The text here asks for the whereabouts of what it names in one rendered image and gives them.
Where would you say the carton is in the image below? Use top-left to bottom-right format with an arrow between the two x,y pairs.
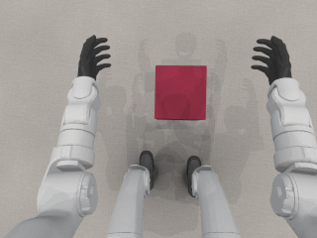
155,65 -> 207,121

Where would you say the right robot forearm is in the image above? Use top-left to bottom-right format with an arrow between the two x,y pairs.
265,77 -> 317,176

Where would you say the left robot shin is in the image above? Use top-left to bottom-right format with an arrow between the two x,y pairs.
124,165 -> 151,182

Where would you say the right robot upper arm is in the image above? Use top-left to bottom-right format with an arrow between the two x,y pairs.
269,172 -> 317,238

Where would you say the left robot upper arm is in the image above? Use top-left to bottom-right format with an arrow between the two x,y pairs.
3,171 -> 98,238

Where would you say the robot right hand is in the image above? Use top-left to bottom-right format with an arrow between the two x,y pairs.
251,36 -> 292,86

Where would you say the robot left hand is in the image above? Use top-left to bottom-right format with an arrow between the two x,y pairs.
77,35 -> 111,81

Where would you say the left robot forearm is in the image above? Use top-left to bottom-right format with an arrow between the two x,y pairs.
37,76 -> 101,211

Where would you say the left robot foot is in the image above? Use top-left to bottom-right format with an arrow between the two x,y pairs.
139,151 -> 155,190

